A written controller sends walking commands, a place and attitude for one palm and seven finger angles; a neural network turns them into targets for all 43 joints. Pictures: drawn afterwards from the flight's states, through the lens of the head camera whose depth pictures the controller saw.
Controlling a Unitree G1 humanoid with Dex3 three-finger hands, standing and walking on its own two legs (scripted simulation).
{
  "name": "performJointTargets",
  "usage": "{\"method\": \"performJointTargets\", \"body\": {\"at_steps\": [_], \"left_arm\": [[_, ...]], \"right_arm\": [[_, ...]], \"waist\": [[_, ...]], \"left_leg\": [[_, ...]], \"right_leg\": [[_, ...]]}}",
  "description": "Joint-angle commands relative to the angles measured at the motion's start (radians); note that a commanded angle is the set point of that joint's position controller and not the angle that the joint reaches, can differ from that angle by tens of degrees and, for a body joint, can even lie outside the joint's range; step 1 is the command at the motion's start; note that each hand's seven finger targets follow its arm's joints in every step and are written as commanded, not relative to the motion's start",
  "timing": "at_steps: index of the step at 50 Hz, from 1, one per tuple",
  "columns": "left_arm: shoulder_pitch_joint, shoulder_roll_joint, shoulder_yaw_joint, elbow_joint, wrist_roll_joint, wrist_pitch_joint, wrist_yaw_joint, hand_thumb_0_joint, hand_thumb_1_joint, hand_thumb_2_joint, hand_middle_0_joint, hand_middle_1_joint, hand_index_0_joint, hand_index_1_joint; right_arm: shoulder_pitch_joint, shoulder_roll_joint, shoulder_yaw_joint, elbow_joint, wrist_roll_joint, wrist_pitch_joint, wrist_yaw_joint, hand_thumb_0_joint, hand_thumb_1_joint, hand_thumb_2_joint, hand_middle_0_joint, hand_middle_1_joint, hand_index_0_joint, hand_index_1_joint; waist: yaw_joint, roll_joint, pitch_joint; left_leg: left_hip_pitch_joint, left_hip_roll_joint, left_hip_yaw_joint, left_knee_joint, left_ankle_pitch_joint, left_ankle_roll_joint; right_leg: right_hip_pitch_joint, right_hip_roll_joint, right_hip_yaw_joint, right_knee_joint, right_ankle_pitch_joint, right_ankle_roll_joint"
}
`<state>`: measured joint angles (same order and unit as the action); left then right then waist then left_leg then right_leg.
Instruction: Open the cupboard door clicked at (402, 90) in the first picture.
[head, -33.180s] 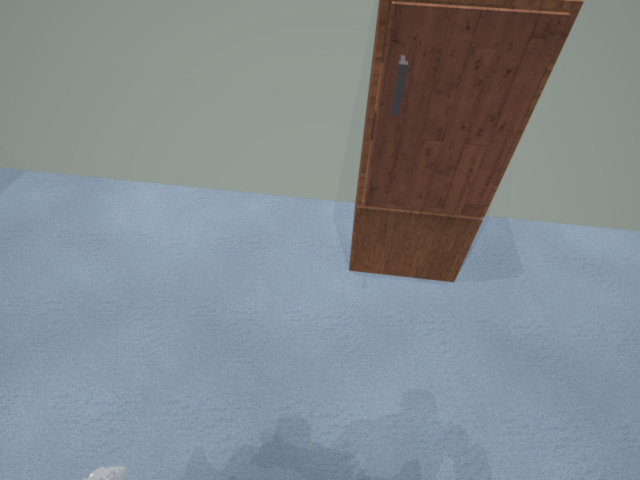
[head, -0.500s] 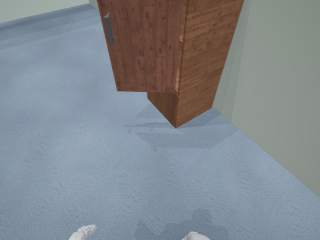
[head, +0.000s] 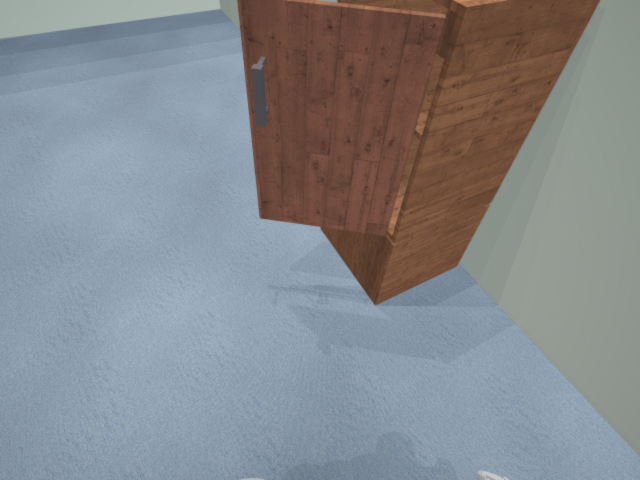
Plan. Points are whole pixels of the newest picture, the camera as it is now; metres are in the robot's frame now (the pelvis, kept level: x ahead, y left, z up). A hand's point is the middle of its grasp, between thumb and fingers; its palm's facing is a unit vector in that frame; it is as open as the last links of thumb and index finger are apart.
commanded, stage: take the last steps up to it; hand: left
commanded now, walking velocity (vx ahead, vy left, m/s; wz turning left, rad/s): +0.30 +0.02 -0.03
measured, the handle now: (261, 92) +0.81 +0.21 +0.05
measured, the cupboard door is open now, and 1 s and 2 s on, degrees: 53 53 53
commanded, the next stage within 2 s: come to a stop and stand still in 0.44 s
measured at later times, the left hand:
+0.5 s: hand (234, 382) +0.28 +0.16 -0.15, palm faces -0.01 -0.97 -0.23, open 7.3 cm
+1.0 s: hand (225, 379) +0.28 +0.18 -0.17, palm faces +0.03 -0.97 -0.25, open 7.4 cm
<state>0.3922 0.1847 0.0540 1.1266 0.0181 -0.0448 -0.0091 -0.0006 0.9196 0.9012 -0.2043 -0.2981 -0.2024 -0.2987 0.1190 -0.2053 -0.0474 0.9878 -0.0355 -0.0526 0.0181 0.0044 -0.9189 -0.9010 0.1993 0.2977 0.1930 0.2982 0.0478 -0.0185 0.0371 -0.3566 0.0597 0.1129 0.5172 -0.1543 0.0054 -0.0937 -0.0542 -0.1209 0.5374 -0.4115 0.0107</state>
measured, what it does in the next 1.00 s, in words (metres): walks ahead: right foot, then left foot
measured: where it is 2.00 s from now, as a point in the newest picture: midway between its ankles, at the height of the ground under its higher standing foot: outside the picture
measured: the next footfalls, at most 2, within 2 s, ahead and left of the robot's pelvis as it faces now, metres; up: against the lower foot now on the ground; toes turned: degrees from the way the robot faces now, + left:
right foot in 0.40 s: +0.25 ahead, -0.12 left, +0.00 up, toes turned -9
left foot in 0.72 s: +0.34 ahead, +0.11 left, +0.00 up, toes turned +4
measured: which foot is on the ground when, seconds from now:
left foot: down 0.00-0.40, up 0.42-0.70, down 0.72-1.00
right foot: down 0.00-0.00, up 0.02-0.38, down 0.40-0.78, up 0.80-1.00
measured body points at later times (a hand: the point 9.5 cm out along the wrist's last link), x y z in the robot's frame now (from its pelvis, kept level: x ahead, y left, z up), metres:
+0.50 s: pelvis +0.17 -0.02 +0.00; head +0.20 -0.04 +0.45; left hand +0.28 +0.21 -0.13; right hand +0.11 -0.25 -0.16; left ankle +0.10 +0.10 -0.68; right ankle +0.21 -0.12 -0.73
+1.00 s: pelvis +0.24 -0.02 +0.00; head +0.28 -0.02 +0.45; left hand +0.28 +0.23 -0.15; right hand +0.34 -0.25 -0.14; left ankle +0.30 +0.11 -0.73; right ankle +0.20 -0.12 -0.72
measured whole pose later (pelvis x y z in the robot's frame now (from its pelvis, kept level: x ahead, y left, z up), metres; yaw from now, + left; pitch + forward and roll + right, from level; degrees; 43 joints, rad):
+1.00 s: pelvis +0.24 -0.02 +0.00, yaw -2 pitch +0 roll +0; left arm 0.22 0.20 0.05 0.99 0.01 0.04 0.02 0.01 0.91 0.90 -0.20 -0.30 -0.20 -0.30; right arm 0.09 -0.18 -0.03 0.97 -0.02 0.03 -0.04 0.00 -0.91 -0.90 0.21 0.30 0.20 0.30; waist 0.02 0.00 0.08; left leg -0.36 0.06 0.08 0.56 -0.20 0.00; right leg -0.25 -0.01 -0.04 0.66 -0.40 0.01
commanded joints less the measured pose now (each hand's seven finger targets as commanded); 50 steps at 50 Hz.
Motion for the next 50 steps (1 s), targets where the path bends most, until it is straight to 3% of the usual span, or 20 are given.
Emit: {"method": "performJointTargets", "body": {"at_steps": [1,3,6,15,18,19,20,21,23,27,32,34,35,37,39,41,45,48,49,50], "left_arm": [[-0.146,0.074,0.001,-0.145,-0.002,-0.02,0.007,0.0,0.9,0.9,-0.2,-0.3,-0.2,-0.3],[-0.152,0.07,0.009,-0.132,0.0,-0.007,-0.002,0.0,0.9,0.9,-0.2,-0.3,-0.2,-0.3],[-0.085,0.041,0.007,-0.103,0.007,0.014,-0.013,0.0,0.9,0.9,-0.2,-0.3,-0.2,-0.3],[-0.226,0.036,0.003,-0.162,0.008,0.02,-0.018,0.0,0.9,0.9,-0.2,-0.3,-0.2,-0.3],[-0.129,0.074,0.016,-0.129,0.009,0.01,-0.014,0.0,0.9,0.9,-0.2,-0.3,-0.2,-0.3],[-0.036,0.133,0.029,-0.102,0.011,0.0,-0.008,0.0,0.9,0.9,-0.2,-0.3,-0.2,-0.3],[0.068,0.226,0.049,-0.07,0.009,-0.009,-0.001,0.0,0.9,0.9,-0.2,-0.3,-0.2,-0.3],[0.105,0.252,0.052,-0.075,-0.003,-0.004,0.011,0.0,0.9,0.9,-0.2,-0.3,-0.2,-0.3],[-0.024,0.177,0.035,-0.105,-0.006,-0.005,0.023,0.0,0.9,0.9,-0.2,-0.3,-0.2,-0.3],[-0.117,0.101,0.014,-0.118,-0.001,-0.024,0.022,0.0,0.9,0.9,-0.2,-0.3,-0.2,-0.3],[-0.14,0.119,0.008,-0.093,-0.007,-0.006,0.037,0.0,0.9,0.9,-0.2,-0.3,-0.2,-0.3],[-0.14,0.128,0.003,-0.09,-0.011,0.012,0.043,0.0,0.9,0.9,-0.2,-0.3,-0.2,-0.3],[-0.111,0.106,-0.001,-0.093,-0.013,0.024,0.049,0.0,0.9,0.9,-0.2,-0.3,-0.2,-0.3],[-0.071,0.057,-0.01,-0.108,-0.004,0.051,0.062,0.0,0.9,0.9,-0.2,-0.3,-0.2,-0.3],[-0.075,0.079,-0.005,-0.116,-0.013,0.071,0.049,0.0,0.9,0.9,-0.2,-0.3,-0.2,-0.3],[-0.089,0.09,0.002,-0.125,-0.016,0.081,0.046,0.0,0.9,0.9,-0.2,-0.3,-0.2,-0.3],[-0.097,0.077,0.013,-0.152,-0.014,0.083,0.041,0.0,0.9,0.9,-0.2,-0.3,-0.2,-0.3],[-0.029,0.076,0.013,-0.151,-0.005,0.078,0.036,0.0,0.9,0.9,-0.2,-0.3,-0.2,-0.3],[-0.01,0.1,0.016,-0.155,0.001,0.071,0.039,0.0,0.9,0.9,-0.2,-0.3,-0.2,-0.3],[-0.044,0.169,0.023,-0.168,0.013,0.065,0.042,0.0,0.9,0.9,-0.2,-0.3,-0.2,-0.3]], "right_arm": [[0.383,-0.226,-0.045,0.05,-0.001,0.0,-0.036,0.0,-0.9,-0.9,0.2,0.3,0.2,0.3],[0.233,-0.144,-0.021,0.0,0.006,-0.007,-0.04,0.0,-0.9,-0.9,0.2,0.3,0.2,0.3],[0.185,-0.105,-0.007,0.0,0.009,-0.023,-0.042,0.0,-0.9,-0.9,0.2,0.3,0.2,0.3],[0.244,-0.108,-0.014,0.051,0.003,-0.01,-0.036,0.0,-0.9,-0.9,0.2,0.3,0.2,0.3],[0.236,-0.091,-0.008,0.064,0.008,-0.001,-0.035,0.0,-0.9,-0.9,0.2,0.3,0.2,0.3],[0.233,-0.065,-0.001,0.059,0.016,-0.002,-0.031,0.0,-0.9,-0.9,0.2,0.3,0.2,0.3],[0.253,-0.028,0.005,0.041,0.022,-0.003,-0.022,0.0,-0.9,-0.9,0.2,0.3,0.2,0.3],[0.218,-0.059,-0.001,0.017,0.023,0.008,-0.022,0.0,-0.9,-0.9,0.2,0.3,0.2,0.3],[0.146,-0.055,-0.01,0.021,0.02,0.012,-0.026,0.0,-0.9,-0.9,0.2,0.3,0.2,0.3],[0.21,0.02,0.004,0.063,0.017,0.03,-0.015,0.0,-0.9,-0.9,0.2,0.3,0.2,0.3],[0.211,0.029,0.021,0.075,0.025,0.046,-0.03,0.0,-0.9,-0.9,0.2,0.3,0.2,0.3],[0.216,-0.024,0.01,0.073,0.027,0.048,-0.035,0.0,-0.9,-0.9,0.2,0.3,0.2,0.3],[0.208,-0.076,0.002,0.061,0.024,0.044,-0.04,0.0,-0.9,-0.9,0.2,0.3,0.2,0.3],[0.18,-0.143,-0.013,0.041,0.02,0.058,-0.05,0.0,-0.9,-0.9,0.2,0.3,0.2,0.3],[0.147,-0.15,-0.013,0.024,0.02,0.062,-0.064,0.0,-0.9,-0.9,0.2,0.3,0.2,0.3],[0.141,-0.159,-0.021,0.01,0.014,0.065,-0.075,0.0,-0.9,-0.9,0.2,0.3,0.2,0.3],[0.088,-0.185,-0.042,-0.032,0.008,0.076,-0.074,0.0,-0.9,-0.9,0.2,0.3,0.2,0.3],[0.037,-0.175,-0.042,-0.049,0.017,0.08,-0.066,0.0,-0.9,-0.9,0.2,0.3,0.2,0.3],[0.026,-0.148,-0.039,-0.057,0.024,0.084,-0.06,0.0,-0.9,-0.9,0.2,0.3,0.2,0.3],[0.031,-0.091,-0.032,-0.073,0.032,0.09,-0.05,0.0,-0.9,-0.9,0.2,0.3,0.2,0.3]], "waist": [[-0.164,0.186,-0.105],[-0.103,0.175,-0.005],[-0.047,0.137,-0.003],[-0.058,0.119,0.04],[-0.005,0.068,0.018],[0.037,-0.031,-0.017],[0.062,-0.245,-0.075],[0.082,-0.256,-0.075],[0.031,-0.177,0.006],[-0.05,-0.107,-0.028],[-0.059,-0.078,-0.065],[-0.066,-0.052,-0.075],[-0.051,0.024,-0.093],[-0.043,0.115,-0.02],[-0.046,0.253,-0.026],[-0.06,0.268,-0.081],[-0.062,0.163,-0.162],[-0.023,0.119,-0.155],[-0.011,0.049,-0.126],[-0.034,-0.161,-0.076]], "left_leg": [[0.452,0.385,-0.506,-0.23,-0.014,0.224],[0.255,0.32,-0.395,-0.304,-0.139,0.19],[0.184,0.233,-0.221,-0.334,-0.031,0.141],[0.188,0.213,-0.123,-0.305,0.014,0.156],[0.108,0.136,-0.06,-0.135,-0.009,0.089],[-0.021,0.065,0.0,0.041,-0.091,0.046],[-0.218,-0.049,0.079,0.28,-0.306,-0.006],[-0.236,-0.033,0.001,0.495,-0.517,-0.006],[-0.294,0.038,-0.11,0.602,-0.354,-0.007],[-0.101,0.039,-0.059,0.389,-0.207,-0.033],[0.067,-0.031,-0.025,0.054,-0.045,-0.061],[0.18,0.006,-0.059,-0.057,0.218,-0.042],[0.228,0.098,-0.14,-0.048,0.478,0.003],[0.163,0.217,-0.219,-0.078,0.565,0.086],[0.155,0.254,-0.276,-0.136,0.717,0.147],[0.224,0.287,-0.289,-0.118,0.798,0.202],[0.258,0.279,-0.269,-0.083,0.67,0.209],[0.146,0.211,-0.213,-0.053,0.39,0.142],[0.071,0.148,-0.192,0.001,0.177,0.089],[-0.026,0.026,-0.098,0.079,-0.126,0.011]], "right_leg": [[-0.568,-0.007,0.087,0.692,-0.154,-0.04],[-0.566,-0.067,0.128,0.721,-0.006,-0.031],[-0.476,-0.072,0.101,0.602,0.098,-0.015],[-0.313,-0.036,0.021,0.136,0.165,-0.01],[-0.066,0.002,0.008,-0.025,0.228,-0.028],[0.112,-0.083,0.132,-0.082,0.213,-0.062],[0.28,-0.308,0.427,-0.198,0.207,-0.165],[0.207,-0.421,0.563,-0.314,0.131,-0.252],[0.076,-0.366,0.47,-0.33,0.156,-0.243],[-0.072,-0.241,0.155,-0.313,0.495,-0.186],[-0.043,-0.185,0.097,-0.159,0.825,-0.145],[-0.103,-0.151,0.082,-0.082,0.687,-0.086],[-0.144,-0.107,0.067,-0.04,0.516,-0.045],[-0.175,-0.021,0.039,0.003,0.111,-0.01],[-0.189,0.008,0.038,0.166,-0.051,0.005],[-0.247,0.018,0.097,0.338,-0.203,0.0],[-0.255,0.035,0.115,0.33,-0.156,-0.002],[-0.094,0.037,0.077,0.042,0.082,-0.003],[-0.05,-0.002,0.15,-0.13,0.216,-0.015],[-0.078,-0.167,0.354,-0.237,0.254,-0.075]]}}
